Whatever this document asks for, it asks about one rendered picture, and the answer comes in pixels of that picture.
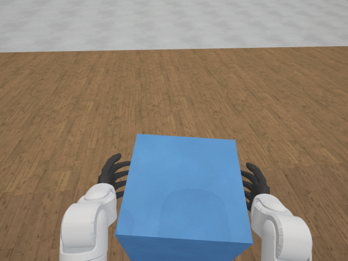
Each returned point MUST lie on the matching robot right forearm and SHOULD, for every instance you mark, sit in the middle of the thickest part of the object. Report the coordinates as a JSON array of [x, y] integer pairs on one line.
[[284, 237]]

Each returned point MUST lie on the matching left robot hand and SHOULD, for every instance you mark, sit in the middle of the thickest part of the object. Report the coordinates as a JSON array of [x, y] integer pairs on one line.
[[109, 176]]

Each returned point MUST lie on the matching carton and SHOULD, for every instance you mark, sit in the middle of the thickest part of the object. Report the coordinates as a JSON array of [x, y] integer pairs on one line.
[[184, 200]]

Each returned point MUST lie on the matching right robot hand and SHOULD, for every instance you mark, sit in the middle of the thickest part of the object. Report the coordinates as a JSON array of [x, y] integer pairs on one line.
[[258, 185]]

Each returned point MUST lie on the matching robot left forearm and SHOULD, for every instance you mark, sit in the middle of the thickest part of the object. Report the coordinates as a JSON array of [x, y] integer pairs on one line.
[[84, 227]]

